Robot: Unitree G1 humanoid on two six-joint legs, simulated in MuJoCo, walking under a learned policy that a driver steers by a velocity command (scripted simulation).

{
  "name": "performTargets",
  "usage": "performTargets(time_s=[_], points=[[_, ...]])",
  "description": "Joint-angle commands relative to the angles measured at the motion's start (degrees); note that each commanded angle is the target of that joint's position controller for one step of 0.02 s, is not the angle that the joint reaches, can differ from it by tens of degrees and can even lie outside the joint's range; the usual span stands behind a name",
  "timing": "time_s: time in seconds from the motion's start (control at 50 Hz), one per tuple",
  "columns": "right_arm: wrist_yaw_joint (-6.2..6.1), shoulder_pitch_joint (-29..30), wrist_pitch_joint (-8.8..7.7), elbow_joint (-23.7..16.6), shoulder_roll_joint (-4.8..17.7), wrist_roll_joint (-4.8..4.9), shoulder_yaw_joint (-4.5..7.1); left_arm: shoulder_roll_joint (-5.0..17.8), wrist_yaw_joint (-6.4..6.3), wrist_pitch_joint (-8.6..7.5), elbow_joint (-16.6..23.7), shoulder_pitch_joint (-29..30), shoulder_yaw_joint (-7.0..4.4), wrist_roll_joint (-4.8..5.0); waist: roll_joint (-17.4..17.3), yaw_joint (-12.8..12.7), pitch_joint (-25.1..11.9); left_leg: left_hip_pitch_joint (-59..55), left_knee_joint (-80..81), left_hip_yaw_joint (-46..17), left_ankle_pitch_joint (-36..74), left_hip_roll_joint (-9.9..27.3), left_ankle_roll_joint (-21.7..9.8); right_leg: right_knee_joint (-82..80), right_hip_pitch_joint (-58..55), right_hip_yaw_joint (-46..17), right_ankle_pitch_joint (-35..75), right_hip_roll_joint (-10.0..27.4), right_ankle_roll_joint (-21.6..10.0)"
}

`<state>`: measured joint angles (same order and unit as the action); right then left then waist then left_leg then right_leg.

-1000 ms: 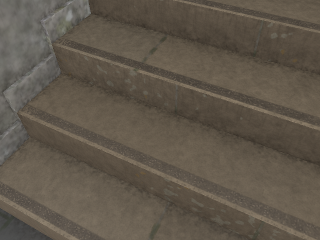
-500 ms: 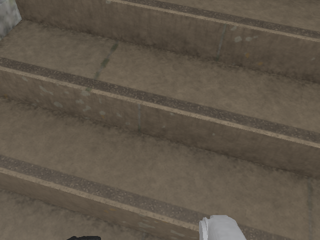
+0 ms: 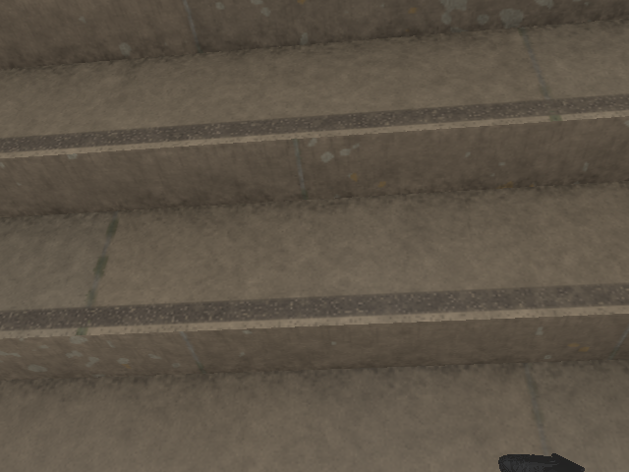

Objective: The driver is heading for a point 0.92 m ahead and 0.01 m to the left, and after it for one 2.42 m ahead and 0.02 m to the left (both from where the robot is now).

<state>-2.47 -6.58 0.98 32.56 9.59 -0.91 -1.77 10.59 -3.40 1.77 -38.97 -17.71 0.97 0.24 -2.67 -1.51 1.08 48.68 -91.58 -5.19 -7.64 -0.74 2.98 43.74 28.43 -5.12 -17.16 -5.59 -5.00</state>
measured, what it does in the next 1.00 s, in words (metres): climbs: left foot, then right foot 0.16 m higher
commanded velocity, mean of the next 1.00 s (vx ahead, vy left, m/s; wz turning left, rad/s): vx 0.26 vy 0.00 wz -0.29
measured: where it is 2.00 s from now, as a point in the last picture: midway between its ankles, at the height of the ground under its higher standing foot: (444, 213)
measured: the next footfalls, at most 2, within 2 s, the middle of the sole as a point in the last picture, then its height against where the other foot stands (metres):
left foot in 0.32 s outside the picture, level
right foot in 0.92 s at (520, 449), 0.16 m higher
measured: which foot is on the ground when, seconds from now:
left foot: up 0.00-0.30, down 0.32-0.94, up 0.96-1.00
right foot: down 0.00-0.32, up 0.34-0.90, down 0.92-1.00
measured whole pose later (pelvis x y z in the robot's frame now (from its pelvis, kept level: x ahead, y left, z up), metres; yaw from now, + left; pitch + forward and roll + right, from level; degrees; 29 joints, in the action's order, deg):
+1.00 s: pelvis +0.31 -0.11 +0.07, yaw -14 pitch +2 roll -2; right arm -0.4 -30.7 -3.9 58.3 8.7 1.0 0.6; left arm 9.2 1.3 -4.4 -35.8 0.5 1.9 -0.6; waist -1.7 1.9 -0.3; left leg 7.9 -59.3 -11.8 -8.8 2.8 -2.3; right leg 70.2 48.7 10.2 -25.0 3.4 -5.0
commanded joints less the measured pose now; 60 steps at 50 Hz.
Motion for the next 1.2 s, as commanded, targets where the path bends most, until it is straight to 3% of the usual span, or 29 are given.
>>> performTargets(time_s=[0.02, 0.08, 0.2, 0.26, 0.3, 0.32, 0.34, 0.36, 0.38, 0.4, 0.48, 0.64, 0.74, 0.8, 0.82, 0.84, 0.88, 0.9, 0.92, 0.94, 0.96, 0.98, 1.0, 1.02, 1.04, 1.06, 1.12, 1.16, 1.2], points=[[-1.14, 2.8, -0.19, -6.4, 2.7, 1.08, 0.63, 8.0, -2.96, 1.76, 8.1, 4.1, -1.78, -0.23, 10.8, 1.0, -7.5, 5.2, 8.1, 0.5, -7.2, -1.7, 4.7, -17.3, -15.5, -23.1, 10.9, 10.9, -9.4], [-1.62, 1.7, -0.29, -5.2, 5.2, 1.69, 1.60, 8.8, -3.79, 2.13, 11.7, 4.9, -2.35, -0.96, 8.5, -0.3, -9.5, 6.9, 7.8, -1.6, -8.1, -0.2, 5.6, -18.3, -20.6, -27.7, 7.0, 14.0, -9.3], [-0.89, 0.2, 0.12, -4.1, 1.2, 1.17, 0.68, 5.9, -2.42, 2.31, 14.0, 8.2, -2.38, -0.29, 10.6, -0.2, -3.8, -8.6, 29.6, 4.8, -10.6, -1.5, 3.6, -19.3, -10.7, -23.2, 2.8, 9.0, -6.5], [0.18, -3.8, -0.67, -2.2, 4.9, 2.36, 2.30, 6.7, -1.46, 1.32, 13.8, 7.9, -3.17, -0.01, 15.3, -0.1, -5.8, -20.8, 48.1, 3.6, -13.2, -0.9, 1.4, -17.6, -12.0, -26.2, 16.6, 11.7, -7.1], [0.72, -9.0, -1.09, 1.0, 6.4, 2.91, 3.82, 5.9, -0.41, 0.67, 11.9, 6.2, -3.24, 1.32, 11.8, 2.0, -6.6, -33.1, 68.2, 5.3, -5.9, -0.4, -1.3, -13.1, -10.5, -23.0, 6.7, 8.4, -5.2], [1.07, -10.6, -1.32, 2.2, 7.3, 1.96, 4.50, 3.8, 0.93, 0.15, 10.5, 4.1, -3.02, 0.96, 3.0, 1.9, -7.8, -45.0, 68.6, 1.0, -5.7, 3.8, -3.1, -1.2, -0.2, -15.5, -11.2, 2.8, -2.7], [0.91, -15.5, -1.40, 1.7, 8.9, 0.77, 4.51, -1.2, 1.98, -0.86, 9.7, 3.8, -1.55, -0.13, -6.7, 3.3, -7.7, -52.8, 69.4, -14.3, -7.2, 15.7, -8.3, 17.9, 14.6, -7.1, -21.1, -4.7, 0.8], [1.09, -14.1, -3.04, 0.1, 13.2, -1.70, 5.91, 4.1, 2.25, -2.36, 11.0, 0.8, -3.10, 1.00, -14.1, 0.5, -6.1, -45.1, 78.5, -37.4, -26.6, 24.6, -18.1, 28.0, 20.4, -7.0, -17.7, -1.7, 3.6], [0.94, -12.2, -3.92, -0.4, 10.7, -0.54, 5.38, 6.9, 2.38, -2.93, 9.8, 2.2, -3.93, 1.26, -9.0, 0.8, -1.9, -41.6, 80.9, -39.3, -42.2, 24.1, -20.0, 38.5, 23.3, -7.5, -11.5, 1.5, 5.4], [0.45, -11.4, -4.37, 0.3, 8.9, 0.74, 5.12, 8.4, 2.51, -2.96, 9.5, 6.1, -4.39, 1.00, -4.1, 1.6, 3.2, -41.4, 79.0, -32.3, -40.3, 21.1, -17.1, 40.4, 28.4, -7.4, -7.4, 2.2, 6.2], [-0.32, -19.7, -3.56, 5.4, 7.1, -1.03, 5.03, 3.1, 3.13, -4.13, 6.8, 6.8, -2.43, -0.26, -2.3, 3.9, 2.6, -41.0, 77.8, -15.4, -29.6, 12.4, -16.0, 51.5, 31.4, -3.8, 5.6, 1.2, 7.5], [1.90, -31.2, -4.95, 16.4, 2.9, -0.57, 3.27, -2.9, 3.61, -5.36, 4.0, 10.4, -0.15, 1.06, -4.1, 6.1, 5.3, -47.7, 78.3, -12.2, -16.8, 16.7, -18.2, 72.5, 52.1, -0.5, 9.4, 6.4, 5.7], [0.77, -35.2, -2.95, 21.6, 1.9, -0.41, 2.46, -6.0, 4.21, -5.61, 8.5, 17.3, 2.64, 0.89, -3.0, 6.8, 10.3, -55.8, 79.7, -10.1, -8.5, 19.9, -15.4, 83.3, 73.0, -2.7, 1.1, 10.5, 4.9], [-0.78, -34.8, -1.69, 22.5, 1.1, 1.00, 1.61, -6.6, 5.86, -6.23, 14.8, 26.2, 4.66, 0.36, -2.9, 6.7, 11.1, -43.3, 87.6, -5.4, -11.4, 17.1, -14.3, 66.8, 64.5, 6.8, 6.8, 15.3, 5.9], [-1.11, -33.1, -1.87, 22.1, 2.3, 1.04, 1.69, -4.6, 6.65, -6.37, 15.0, 28.5, 4.73, -0.04, -0.8, 6.7, 10.8, -32.1, 95.5, -2.0, -9.6, 16.2, -15.4, 54.0, 47.4, 12.6, 12.3, 15.5, 5.1], [-1.22, -34.4, -2.24, 23.6, 4.5, 3.38, 2.52, -6.0, 6.95, -6.95, 17.4, 33.9, 5.37, 0.73, -2.7, 7.1, 10.0, -24.5, 102.3, 0.7, -3.5, 17.0, -14.8, 39.7, 27.6, 14.3, 8.7, 16.0, 2.9], [0.31, -34.5, -3.53, 24.2, 9.8, 2.49, 3.22, -3.5, 6.37, -7.84, 14.2, 23.5, 3.16, 0.81, -10.6, 0.8, -3.9, -30.6, 87.9, 6.8, 59.0, 15.1, -13.7, 36.0, -3.6, 22.3, 1.8, 5.3, -0.6], [0.57, -34.1, -3.75, 25.0, 14.4, 1.63, 4.00, 1.8, 5.53, -7.38, 11.7, 11.6, 0.32, 2.27, -17.1, -6.6, -12.4, -40.7, 77.1, 6.6, 84.8, 15.5, -12.0, 31.2, -11.9, 18.4, -3.1, 2.2, -2.8], [0.50, -30.7, -4.01, 24.8, 18.4, 1.78, 5.43, 8.6, 4.61, -6.34, 9.0, 2.9, -2.60, 2.41, -19.4, -12.5, -13.9, -47.6, 66.1, 4.9, 86.9, 14.5, -9.2, 16.1, -14.5, 12.0, -5.1, 2.1, -3.9], [-0.16, -27.0, -4.60, 22.7, 16.0, 1.43, 5.15, 13.8, 4.36, -5.57, 5.6, -5.6, -4.73, 0.26, -12.6, -15.2, -16.8, -38.0, 51.1, -0.3, 71.2, 13.5, -8.5, 7.9, -27.3, -2.8, -3.2, 6.7, -5.1], [0.92, -32.8, -6.73, 21.2, 0.6, 0.99, 1.58, 21.6, 4.53, -5.50, -0.8, -14.9, -7.09, -1.71, 23.5, -8.4, -31.3, -18.1, 24.6, -5.0, 4.1, -1.7, -7.5, -18.8, -45.3, -44.2, -12.1, 29.2, -15.2], [3.31, -27.8, -8.61, 22.5, 3.7, 1.71, 3.67, 16.7, 2.94, -4.98, -2.6, -15.9, -5.64, -2.97, 14.4, -10.4, -32.7, -17.7, -0.9, -16.6, -0.7, -5.5, -6.5, -31.3, -37.9, -59.7, -16.4, 30.2, -11.2], [4.06, -19.0, -8.08, 16.8, 0.8, 3.05, 3.84, 12.7, 3.64, -5.44, -5.2, -9.5, -4.56, -0.88, 11.8, -6.4, -20.2, -9.6, -11.4, -13.5, 0.8, -3.4, -7.0, -30.9, -26.9, -49.1, -21.5, 30.3, -7.0], [4.37, -10.8, -7.23, 11.8, -0.8, 1.95, 2.66, 5.6, 4.38, -5.69, -8.8, -5.1, -2.71, -0.13, 9.1, -2.6, -11.6, -4.6, -16.4, -8.5, 2.4, -0.6, -9.6, -28.0, -17.7, -39.3, -23.7, 28.7, -4.5], [4.96, -7.7, -6.53, 9.5, -0.6, 0.87, 2.48, -0.6, 4.80, -6.24, -11.3, -0.7, -1.55, -0.95, 6.3, -0.3, -5.6, -0.4, -20.5, -6.4, 6.5, 1.2, -11.8, -22.9, -10.3, -27.1, -19.7, 27.0, -3.8], [5.25, -8.8, -5.64, 8.9, -1.4, 1.73, 2.08, -4.5, 4.87, -6.93, -13.2, 1.4, -0.46, -2.32, 6.5, 2.9, -2.9, 0.5, -23.9, -7.1, 7.5, 2.1, -13.7, -21.8, -6.0, -18.8, -15.2, 25.1, -1.9], [6.17, -11.9, -4.62, 9.2, -6.7, 3.05, -0.38, -7.4, 5.30, -7.19, -16.8, 0.6, 0.16, -2.27, 4.2, 6.8, 0.2, 11.3, -28.6, -9.6, 11.3, 1.0, -16.7, -21.1, -5.4, 0.7, 1.3, 21.0, 2.5], [5.87, -12.0, -2.73, 10.1, -6.0, 2.10, -0.80, -6.7, 5.21, -6.86, -16.0, 4.3, 0.84, -3.10, 4.8, 9.1, 1.8, 14.2, -25.5, -5.2, 15.1, -0.1, -14.0, -21.6, 0.6, 11.8, 6.5, 18.1, 4.9], [4.47, -7.9, -1.30, 9.1, -6.6, 1.47, -1.60, -4.7, 5.07, -6.57, -17.1, 1.5, 1.92, -4.30, 7.1, 7.9, 2.5, 24.1, -45.8, -1.2, 13.4, -2.4, -11.7, -24.6, 0.0, 9.8, 8.4, 21.5, 2.2]])
Velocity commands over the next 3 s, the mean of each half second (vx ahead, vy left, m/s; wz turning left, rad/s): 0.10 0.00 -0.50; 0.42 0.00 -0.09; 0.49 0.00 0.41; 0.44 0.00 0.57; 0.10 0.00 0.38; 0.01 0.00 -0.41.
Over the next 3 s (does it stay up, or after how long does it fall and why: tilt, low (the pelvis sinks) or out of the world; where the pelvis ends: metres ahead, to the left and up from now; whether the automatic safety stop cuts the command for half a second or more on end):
stays up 0.96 -0.06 0.50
